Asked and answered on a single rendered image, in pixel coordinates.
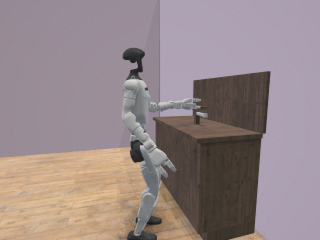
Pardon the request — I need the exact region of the robot right shin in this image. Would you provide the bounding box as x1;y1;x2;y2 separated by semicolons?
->
134;192;159;236

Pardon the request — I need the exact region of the counter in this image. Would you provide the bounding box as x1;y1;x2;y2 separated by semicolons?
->
153;71;271;240

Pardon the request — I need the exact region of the right robot upper arm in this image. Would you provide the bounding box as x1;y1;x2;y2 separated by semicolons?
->
121;79;139;123

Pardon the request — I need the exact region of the robot left hand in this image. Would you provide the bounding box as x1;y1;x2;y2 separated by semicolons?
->
182;98;201;110

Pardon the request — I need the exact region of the left robot upper arm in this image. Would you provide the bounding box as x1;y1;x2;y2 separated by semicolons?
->
148;95;158;113

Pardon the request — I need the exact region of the tap lever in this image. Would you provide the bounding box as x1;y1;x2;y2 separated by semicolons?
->
196;112;208;118

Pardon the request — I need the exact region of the left robot forearm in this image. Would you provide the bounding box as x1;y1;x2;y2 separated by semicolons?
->
156;100;183;112

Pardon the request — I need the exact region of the robot head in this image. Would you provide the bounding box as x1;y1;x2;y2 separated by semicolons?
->
122;47;145;81

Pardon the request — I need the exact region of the robot right hand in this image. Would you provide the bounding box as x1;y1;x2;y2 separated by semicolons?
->
149;148;177;178

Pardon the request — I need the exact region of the right robot forearm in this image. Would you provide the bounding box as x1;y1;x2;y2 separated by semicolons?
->
123;113;157;153

